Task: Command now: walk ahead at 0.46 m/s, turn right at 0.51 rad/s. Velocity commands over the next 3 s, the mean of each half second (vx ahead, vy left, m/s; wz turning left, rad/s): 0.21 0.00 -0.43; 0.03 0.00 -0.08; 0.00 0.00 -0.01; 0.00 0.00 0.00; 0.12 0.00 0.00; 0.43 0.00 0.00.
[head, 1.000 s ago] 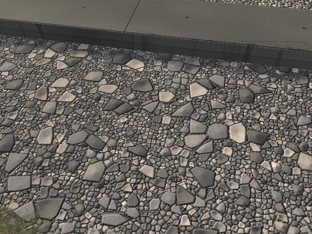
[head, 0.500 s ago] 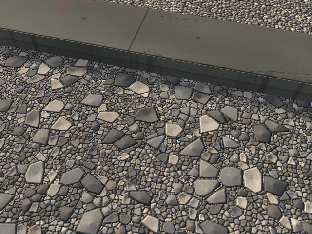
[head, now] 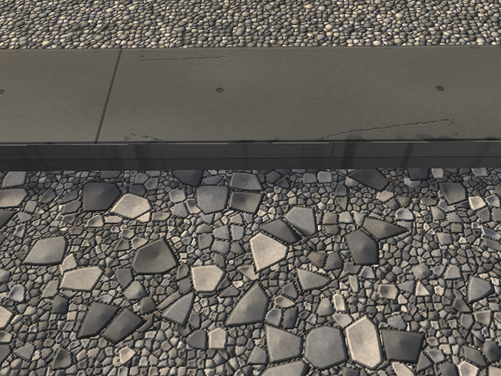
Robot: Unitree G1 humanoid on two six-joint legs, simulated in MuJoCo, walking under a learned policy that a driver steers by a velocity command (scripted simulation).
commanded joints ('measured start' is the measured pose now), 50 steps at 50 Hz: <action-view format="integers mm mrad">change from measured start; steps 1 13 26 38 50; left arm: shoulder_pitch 66 114 140 49 110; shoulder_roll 122 154 50 59 45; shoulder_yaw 34 55 12 3 -4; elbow -66 -42 -16 18 82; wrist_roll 20 -1 16 42 26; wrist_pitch -7 62 112 56 42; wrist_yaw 16 78 83 62 69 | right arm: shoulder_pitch -67 -217 -218 -154 -140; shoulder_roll -147 -103 -79 -51 -56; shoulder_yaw -37 -29 -15 -5 -13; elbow -115 -171 -138 -60 46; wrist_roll -16 -15 -33 -28 -13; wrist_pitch -41 12 68 68 83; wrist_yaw -4 3 3 -3 -19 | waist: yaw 26 40 41 -7 7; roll -24 -105 162 -85 -4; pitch -105 -138 -129 -29 -62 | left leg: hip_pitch -352 -103 49 106 154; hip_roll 84 -52 141 7 18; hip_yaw -77 -71 -213 -49 -57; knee -8 -625 -860 -703 -677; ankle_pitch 94 444 411 230 427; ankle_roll -3 -66 184 14 16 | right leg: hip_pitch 361 220 91 77 164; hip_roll -275 -166 -70 -147 -116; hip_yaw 421 328 65 143 104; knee -279 -126 289 -171 -114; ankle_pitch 232 374 -328 -198 54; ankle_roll -208 -77 177 60 69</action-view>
